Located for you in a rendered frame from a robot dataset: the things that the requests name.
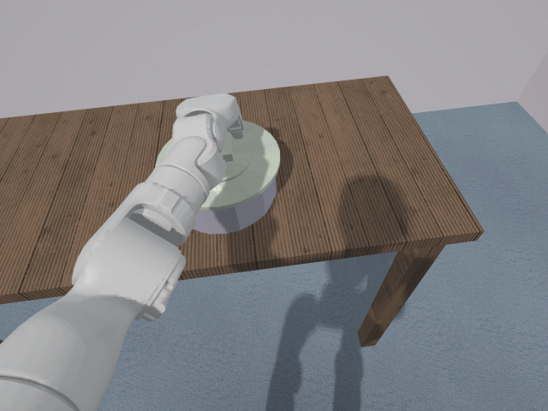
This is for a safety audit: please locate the robot left hand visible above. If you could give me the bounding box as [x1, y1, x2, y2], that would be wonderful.
[176, 93, 244, 170]

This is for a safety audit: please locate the knob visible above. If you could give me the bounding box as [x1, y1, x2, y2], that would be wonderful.
[222, 132, 233, 162]

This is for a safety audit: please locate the lid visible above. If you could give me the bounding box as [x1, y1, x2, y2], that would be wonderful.
[155, 120, 280, 211]

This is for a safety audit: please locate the left robot forearm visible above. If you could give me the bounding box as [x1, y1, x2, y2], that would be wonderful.
[72, 107, 226, 285]

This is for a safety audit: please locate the left robot upper arm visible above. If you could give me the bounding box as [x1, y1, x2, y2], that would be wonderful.
[0, 217, 186, 411]

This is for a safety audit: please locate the table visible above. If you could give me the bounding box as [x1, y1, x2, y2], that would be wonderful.
[0, 75, 484, 347]

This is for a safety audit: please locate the pot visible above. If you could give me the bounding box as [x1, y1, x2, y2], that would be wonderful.
[193, 177, 277, 235]

